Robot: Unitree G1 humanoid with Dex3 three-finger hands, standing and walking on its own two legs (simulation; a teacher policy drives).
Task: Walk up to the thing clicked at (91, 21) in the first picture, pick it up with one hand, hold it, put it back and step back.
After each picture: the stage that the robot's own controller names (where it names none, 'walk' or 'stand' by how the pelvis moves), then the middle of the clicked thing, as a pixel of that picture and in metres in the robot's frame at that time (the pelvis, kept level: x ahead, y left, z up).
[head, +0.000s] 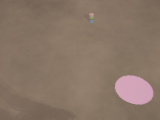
stand; (91, 18) +1.89 -0.10 -0.72
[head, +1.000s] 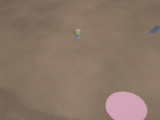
walk; (78, 33) +1.74 +0.19 -0.70
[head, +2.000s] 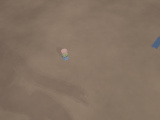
walk; (64, 54) +1.19 +0.31 -0.72
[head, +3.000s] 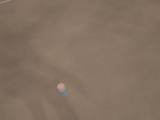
walk; (61, 89) +0.78 +0.27 -0.72
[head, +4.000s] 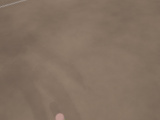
walk; out of the picture +0.50 +0.23 -0.71
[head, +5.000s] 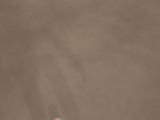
stand; out of the picture +0.44 +0.16 -0.71
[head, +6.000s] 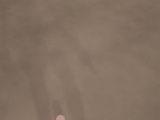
stand; out of the picture +0.45 +0.14 -0.71
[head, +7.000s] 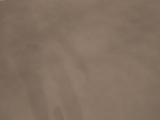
stand; out of the picture +0.42 +0.15 -0.72
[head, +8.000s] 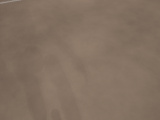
stand; out of the picture +0.42 +0.17 -0.72
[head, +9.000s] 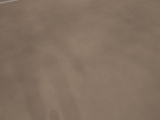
stand; out of the picture +0.41 +0.18 -0.73
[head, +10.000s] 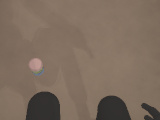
go down; (36, 67) +0.46 +0.22 -0.42
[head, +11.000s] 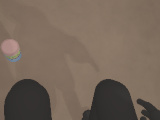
go down; (12, 51) +0.46 +0.26 -0.30
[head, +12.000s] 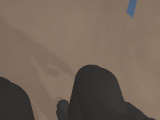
close in; out of the picture +0.44 +0.30 -0.22
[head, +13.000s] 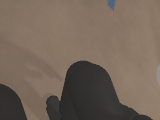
close; out of the picture +0.44 +0.31 -0.22
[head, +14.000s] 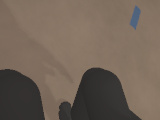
lift; out of the picture +0.38 +0.28 -0.18
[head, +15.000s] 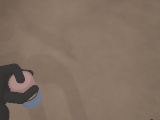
lift; (26, 90) +0.32 +0.19 -0.01
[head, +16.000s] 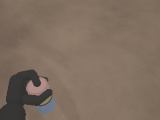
hold; (41, 95) +0.32 +0.15 +0.00
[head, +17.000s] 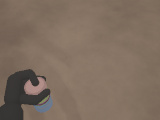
hold; (39, 95) +0.32 +0.16 -0.01
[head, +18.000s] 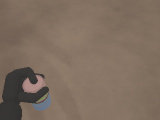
crouch; (38, 93) +0.32 +0.17 -0.01
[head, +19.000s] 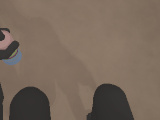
crouch; (6, 49) +0.45 +0.23 -0.11
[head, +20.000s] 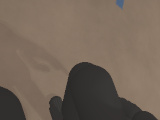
lower; out of the picture +0.42 +0.33 -0.23
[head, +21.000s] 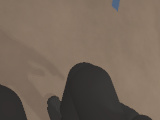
lower; out of the picture +0.42 +0.32 -0.23
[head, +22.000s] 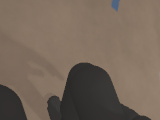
lower; out of the picture +0.42 +0.32 -0.23
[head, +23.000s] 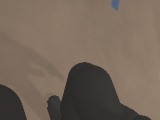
lower; out of the picture +0.41 +0.32 -0.23
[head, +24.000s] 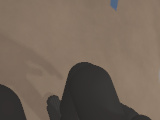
loosen; out of the picture +0.42 +0.33 -0.23
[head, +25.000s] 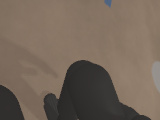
withdraw; out of the picture +0.40 +0.32 -0.23
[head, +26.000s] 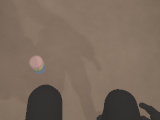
walk; (37, 65) +0.45 +0.24 -0.38
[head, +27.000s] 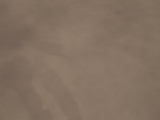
stand; out of the picture +0.38 +0.19 -0.66
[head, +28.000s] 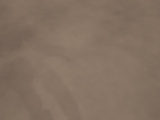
stand; out of the picture +0.39 +0.20 -0.67
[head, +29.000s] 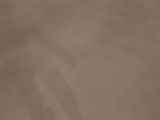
stand; out of the picture +0.40 +0.20 -0.68
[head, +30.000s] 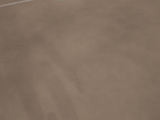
stand; out of the picture +0.42 +0.19 -0.72
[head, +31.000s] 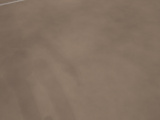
stand; out of the picture +0.37 +0.20 -0.73
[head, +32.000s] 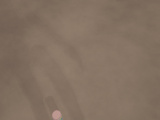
walk; (57, 117) +0.41 +0.19 -0.71
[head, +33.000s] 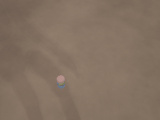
walk; (61, 81) +0.69 +0.15 -0.70
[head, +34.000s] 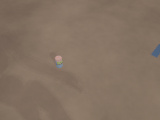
stand; (58, 61) +1.02 +0.25 -0.70
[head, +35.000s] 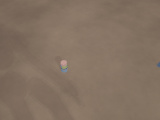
stand; (63, 66) +1.01 +0.19 -0.71
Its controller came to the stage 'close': yes
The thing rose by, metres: 0.69
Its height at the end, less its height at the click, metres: +0.00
